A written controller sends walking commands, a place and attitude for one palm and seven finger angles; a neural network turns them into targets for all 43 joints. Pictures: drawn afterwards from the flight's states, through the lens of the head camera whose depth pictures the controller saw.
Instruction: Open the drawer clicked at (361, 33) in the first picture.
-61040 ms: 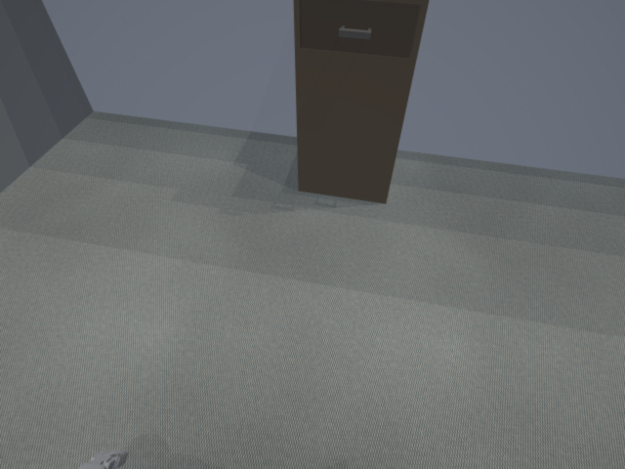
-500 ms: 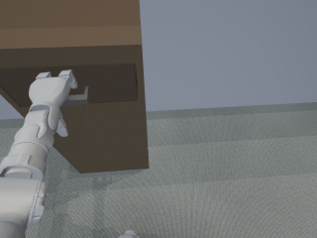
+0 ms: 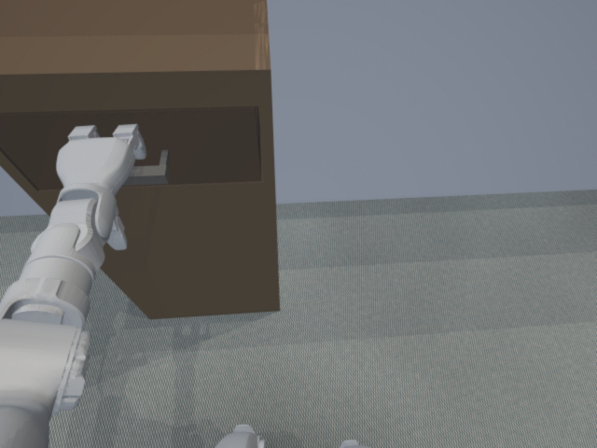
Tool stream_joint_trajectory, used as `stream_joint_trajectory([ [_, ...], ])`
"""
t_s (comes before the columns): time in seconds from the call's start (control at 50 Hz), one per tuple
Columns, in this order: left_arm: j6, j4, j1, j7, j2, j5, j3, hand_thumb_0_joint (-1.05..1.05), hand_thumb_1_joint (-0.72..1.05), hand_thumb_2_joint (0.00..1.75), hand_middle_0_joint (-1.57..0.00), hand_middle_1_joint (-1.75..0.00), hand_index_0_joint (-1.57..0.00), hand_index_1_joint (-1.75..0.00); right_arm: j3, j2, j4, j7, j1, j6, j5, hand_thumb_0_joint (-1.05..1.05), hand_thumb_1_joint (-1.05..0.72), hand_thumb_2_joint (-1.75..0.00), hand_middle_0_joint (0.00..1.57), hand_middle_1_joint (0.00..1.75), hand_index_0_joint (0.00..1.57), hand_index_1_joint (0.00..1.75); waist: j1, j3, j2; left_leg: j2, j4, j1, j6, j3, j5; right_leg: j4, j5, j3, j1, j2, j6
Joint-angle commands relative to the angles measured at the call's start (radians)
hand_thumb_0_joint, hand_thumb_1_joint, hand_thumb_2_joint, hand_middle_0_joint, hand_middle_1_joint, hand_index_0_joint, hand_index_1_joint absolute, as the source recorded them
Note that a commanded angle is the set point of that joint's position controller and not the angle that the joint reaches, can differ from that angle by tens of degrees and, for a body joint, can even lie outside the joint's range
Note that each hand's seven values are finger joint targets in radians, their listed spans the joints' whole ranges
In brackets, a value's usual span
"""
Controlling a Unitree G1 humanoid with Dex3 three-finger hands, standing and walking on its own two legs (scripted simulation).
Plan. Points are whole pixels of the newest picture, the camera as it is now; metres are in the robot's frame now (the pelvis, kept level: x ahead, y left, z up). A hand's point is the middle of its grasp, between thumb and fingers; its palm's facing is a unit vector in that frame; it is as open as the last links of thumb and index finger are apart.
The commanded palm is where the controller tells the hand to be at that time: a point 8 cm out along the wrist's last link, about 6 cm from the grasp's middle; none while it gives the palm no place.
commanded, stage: lower the fingers behind the handle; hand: left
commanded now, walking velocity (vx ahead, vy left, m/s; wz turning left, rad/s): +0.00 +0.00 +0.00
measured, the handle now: (134, 166) +0.52 +0.25 +0.04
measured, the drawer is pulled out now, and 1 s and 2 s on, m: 0.00 0.00 0.00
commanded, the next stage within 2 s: lift the fingers back up to retry in 0.48 s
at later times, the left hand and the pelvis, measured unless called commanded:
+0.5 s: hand (114, 187) +0.47 +0.26 +0.05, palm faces -0.03 +0.00 -1.00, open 13.7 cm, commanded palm +0.46 +0.26 +0.07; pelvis -0.02 +0.00 -0.01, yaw +0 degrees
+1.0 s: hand (112, 184) +0.47 +0.26 +0.05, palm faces -0.07 -0.04 -1.00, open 13.5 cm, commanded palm +0.46 +0.26 +0.13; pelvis -0.01 +0.01 +0.00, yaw +0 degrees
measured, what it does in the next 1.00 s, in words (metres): stands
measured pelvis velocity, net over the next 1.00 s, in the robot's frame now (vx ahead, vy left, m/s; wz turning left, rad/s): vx -0.01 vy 0.01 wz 0.00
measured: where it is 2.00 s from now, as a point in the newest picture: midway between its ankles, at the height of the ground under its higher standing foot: outside the picture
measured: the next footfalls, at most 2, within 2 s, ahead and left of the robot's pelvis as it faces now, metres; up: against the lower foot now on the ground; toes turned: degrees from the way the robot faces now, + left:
none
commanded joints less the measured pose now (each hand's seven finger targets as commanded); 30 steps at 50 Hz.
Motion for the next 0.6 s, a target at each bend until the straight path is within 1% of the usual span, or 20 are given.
stream_joint_trajectory([
  [0.0, 0.023, -0.029, -0.311, -0.022, 0.181, -0.01, 0.025, 0.0, -0.5, 0.3, -0.3, -1.2, -0.3, -1.2, -0.051, -0.173, -0.063, -0.014, 0.116, -0.02, 0.006, 0.0, -0.9, -0.9, 0.2, 0.3, 0.2, 0.3, -0.049, -0.233, -0.049, -0.023, -0.076, 0.269, 0.018, -0.012, 0.176, -0.127, 0.195, 0.006, -0.001, 0.029, -0.014],
  [0.08, 0.026, 0.008, -0.295, -0.036, 0.19, -0.008, 0.025, 0.0, -0.5, 0.3, -0.3, -1.2, -0.3, -1.2, -0.047, -0.176, -0.069, -0.016, 0.124, -0.021, 0.004, 0.0, -0.9, -0.9, 0.2, 0.3, 0.2, 0.3, -0.05, -0.226, -0.038, -0.025, -0.063, 0.245, 0.018, -0.011, 0.149, -0.116, 0.17, 0.005, -0.019, 0.029, -0.017],
  [0.12, 0.029, 0.012, -0.328, -0.041, 0.193, -0.004, 0.014, 0.0, -0.5, 0.3, -0.3, -1.2, -0.3, -1.2, -0.044, -0.177, -0.072, -0.019, 0.126, -0.023, 0.006, 0.0, -0.9, -0.9, 0.2, 0.3, 0.2, 0.3, -0.062, -0.21, -0.044, -0.025, -0.06, 0.228, 0.019, -0.013, 0.12, -0.118, 0.143, 0.006, -0.038, 0.028, -0.015],
  [0.16, 0.027, -0.002, -0.359, -0.045, 0.202, -0.004, 0.015, 0.0, -0.5, 0.3, -0.3, -1.2, -0.3, -1.2, -0.043, -0.176, -0.077, -0.02, 0.131, -0.026, 0.008, 0.0, -0.9, -0.9, 0.2, 0.3, 0.2, 0.3, -0.063, -0.234, -0.039, -0.026, -0.056, 0.227, 0.021, -0.012, 0.113, -0.116, 0.138, 0.012, -0.036, 0.027, -0.011],
  [0.18, 0.03, 0.021, -0.338, -0.046, 0.23, -0.004, 0.037, 0.0, -0.5, 0.3, -0.3, -1.2, -0.3, -1.2, -0.041, -0.179, -0.077, -0.022, 0.133, -0.026, 0.008, 0.0, -0.9, -0.9, 0.2, 0.3, 0.2, 0.3, -0.058, -0.224, -0.05, -0.026, -0.055, 0.214, 0.021, -0.015, 0.103, -0.112, 0.13, 0.009, -0.033, 0.028, -0.013],
  [0.2, 0.029, 0.007, -0.349, -0.047, 0.239, -0.004, 0.039, 0.0, -0.5, 0.3, -0.3, -1.2, -0.3, -1.2, -0.038, -0.178, -0.081, -0.023, 0.13, -0.027, 0.01, 0.0, -0.9, -0.9, 0.2, 0.3, 0.2, 0.3, -0.054, -0.241, -0.045, -0.027, -0.054, 0.208, 0.022, -0.011, 0.103, -0.111, 0.133, 0.013, -0.026, 0.026, -0.011],
  [0.22, 0.031, 0.015, -0.328, -0.049, 0.226, -0.002, 0.03, 0.0, -0.5, 0.3, -0.3, -1.2, -0.3, -1.2, -0.04, -0.176, -0.085, -0.024, 0.131, -0.027, 0.009, 0.0, -0.9, -0.9, 0.2, 0.3, 0.2, 0.3, -0.052, -0.243, -0.034, -0.029, -0.05, 0.213, 0.021, -0.01, 0.104, -0.108, 0.132, 0.011, -0.03, 0.027, -0.014],
  [0.24, 0.029, -0.006, -0.36, -0.052, 0.209, -0.007, 0.02, 0.0, -0.5, 0.3, -0.3, -1.2, -0.3, -1.2, -0.041, -0.175, -0.08, -0.022, 0.136, -0.029, 0.007, 0.0, -0.9, -0.9, 0.2, 0.3, 0.2, 0.3, -0.064, -0.247, -0.033, -0.024, -0.049, 0.227, 0.022, -0.013, 0.119, -0.108, 0.143, 0.009, -0.038, 0.027, -0.013],
  [0.26, 0.027, -0.001, -0.358, -0.052, 0.222, -0.008, 0.027, 0.0, -0.5, 0.3, -0.3, -1.2, -0.3, -1.2, -0.04, -0.175, -0.083, -0.024, 0.138, -0.029, 0.009, 0.0, -0.9, -0.9, 0.2, 0.3, 0.2, 0.3, -0.06, -0.251, -0.043, -0.025, -0.049, 0.222, 0.023, -0.012, 0.102, -0.11, 0.126, 0.01, -0.039, 0.028, -0.009],
  [0.28, 0.032, 0.029, -0.34, -0.054, 0.238, -0.009, 0.035, 0.0, -0.5, 0.3, -0.3, -1.2, -0.3, -1.2, -0.036, -0.178, -0.085, -0.025, 0.134, -0.03, 0.011, 0.0, -0.9, -0.9, 0.2, 0.3, 0.2, 0.3, -0.059, -0.223, -0.039, -0.027, -0.052, 0.201, 0.022, -0.012, 0.074, -0.113, 0.103, 0.01, -0.046, 0.028, -0.011],
  [0.3, 0.03, 0.016, -0.365, -0.054, 0.259, -0.004, 0.042, 0.0, -0.5, 0.3, -0.3, -1.2, -0.3, -1.2, -0.032, -0.18, -0.087, -0.027, 0.133, -0.03, 0.012, 0.0, -0.9, -0.9, 0.2, 0.3, 0.2, 0.3, -0.059, -0.219, -0.039, -0.026, -0.052, 0.187, 0.021, -0.016, 0.062, -0.107, 0.094, 0.01, -0.053, 0.027, -0.01],
  [0.32, 0.034, 0.031, -0.357, -0.055, 0.239, -0.009, 0.026, 0.0, -0.5, 0.3, -0.3, -1.2, -0.3, -1.2, -0.032, -0.178, -0.091, -0.027, 0.13, -0.033, 0.013, 0.0, -0.9, -0.9, 0.2, 0.3, 0.2, 0.3, -0.062, -0.206, -0.033, -0.029, -0.053, 0.183, 0.022, -0.013, 0.049, -0.113, 0.083, 0.011, -0.057, 0.028, -0.011],
  [0.36, 0.029, 0.022, -0.372, -0.056, 0.257, -0.005, 0.038, 0.0, -0.5, 0.3, -0.3, -1.2, -0.3, -1.2, -0.031, -0.179, -0.09, -0.029, 0.139, -0.035, 0.014, 0.0, -0.9, -0.9, 0.2, 0.3, 0.2, 0.3, -0.059, -0.23, -0.035, -0.027, -0.053, 0.19, 0.022, -0.017, 0.055, -0.106, 0.085, 0.01, -0.055, 0.028, -0.01],
  [0.38, 0.031, 0.025, -0.373, -0.058, 0.224, -0.009, 0.012, 0.0, -0.5, 0.3, -0.3, -1.2, -0.3, -1.2, -0.032, -0.177, -0.094, -0.029, 0.137, -0.038, 0.013, 0.0, -0.9, -0.9, 0.2, 0.3, 0.2, 0.3, -0.065, -0.222, -0.023, -0.028, -0.051, 0.188, 0.021, -0.015, 0.041, -0.107, 0.073, 0.009, -0.065, 0.028, -0.01],
  [0.42, 0.034, 0.035, -0.376, -0.056, 0.243, -0.004, 0.025, 0.0, -0.5, 0.3, -0.3, -1.2, -0.3, -1.2, -0.031, -0.18, -0.092, -0.03, 0.139, -0.04, 0.014, 0.0, -0.9, -0.9, 0.2, 0.3, 0.2, 0.3, -0.066, -0.218, -0.034, -0.027, -0.051, 0.182, 0.021, -0.019, 0.022, -0.104, 0.055, 0.007, -0.079, 0.028, -0.01],
  [0.44, 0.033, 0.015, -0.412, -0.057, 0.222, -0.007, 0.009, 0.0, -0.5, 0.3, -0.3, -1.2, -0.3, -1.2, -0.033, -0.179, -0.088, -0.029, 0.143, -0.044, 0.013, 0.0, -0.9, -0.9, 0.2, 0.3, 0.2, 0.3, -0.076, -0.222, -0.028, -0.024, -0.05, 0.194, 0.022, -0.023, 0.029, -0.103, 0.06, 0.006, -0.089, 0.028, -0.011],
  [0.5, 0.039, 0.033, -0.399, -0.054, 0.251, -0.005, 0.029, 0.0, -0.5, 0.3, -0.3, -1.2, -0.3, -1.2, -0.03, -0.18, -0.09, -0.031, 0.148, -0.049, 0.015, 0.0, -0.9, -0.9, 0.2, 0.3, 0.2, 0.3, -0.067, -0.235, -0.033, -0.026, -0.048, 0.183, 0.022, -0.022, 0.018, -0.1, 0.051, 0.008, -0.084, 0.029, -0.009],
  [0.52, 0.041, 0.035, -0.41, -0.054, 0.251, -0.002, 0.024, 0.0, -0.5, 0.3, -0.3, -1.2, -0.3, -1.2, -0.03, -0.181, -0.086, -0.032, 0.148, -0.049, 0.014, 0.0, -0.9, -0.9, 0.2, 0.3, 0.2, 0.3, -0.074, -0.225, -0.025, -0.024, -0.047, 0.181, 0.021, -0.024, 0.017, -0.098, 0.05, 0.006, -0.095, 0.029, -0.01],
  [0.54, 0.039, 0.019, -0.421, -0.057, 0.232, -0.006, 0.017, 0.0, -0.5, 0.3, -0.3, -1.2, -0.3, -1.2, -0.032, -0.179, -0.083, -0.03, 0.151, -0.049, 0.012, 0.0, -0.9, -0.9, 0.2, 0.3, 0.2, 0.3, -0.073, -0.241, -0.021, -0.023, -0.046, 0.193, 0.022, -0.023, 0.034, -0.098, 0.062, 0.006, -0.09, 0.029, -0.012],
  [0.58, 0.042, 0.016, -0.407, -0.056, 0.262, -0.004, 0.036, 0.0, -0.5, 0.3, -0.3, -1.2, -0.3, -1.2, -0.031, -0.179, -0.087, -0.032, 0.15, -0.049, 0.014, 0.0, -0.9, -0.9, 0.2, 0.3, 0.2, 0.3, -0.064, -0.254, -0.013, -0.023, -0.049, 0.199, 0.02, -0.024, 0.025, -0.097, 0.053, 0.007, -0.083, 0.029, -0.011],
])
